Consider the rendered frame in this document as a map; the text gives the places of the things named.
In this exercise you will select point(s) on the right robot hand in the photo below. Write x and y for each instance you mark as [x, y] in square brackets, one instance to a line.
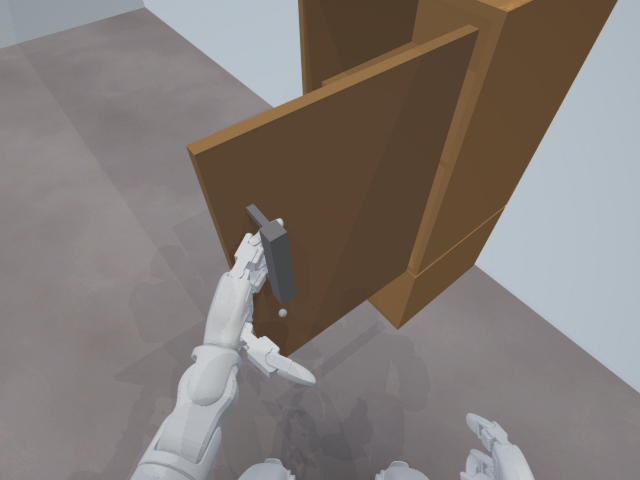
[507, 462]

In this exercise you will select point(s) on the left robot forearm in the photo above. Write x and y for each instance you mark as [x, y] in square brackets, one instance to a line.
[188, 440]

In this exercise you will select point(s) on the cupboard door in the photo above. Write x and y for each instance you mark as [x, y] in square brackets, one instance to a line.
[348, 168]

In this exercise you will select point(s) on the left robot hand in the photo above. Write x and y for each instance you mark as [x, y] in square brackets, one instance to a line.
[232, 304]

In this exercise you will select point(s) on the handle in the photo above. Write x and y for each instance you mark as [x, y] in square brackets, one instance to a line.
[275, 243]

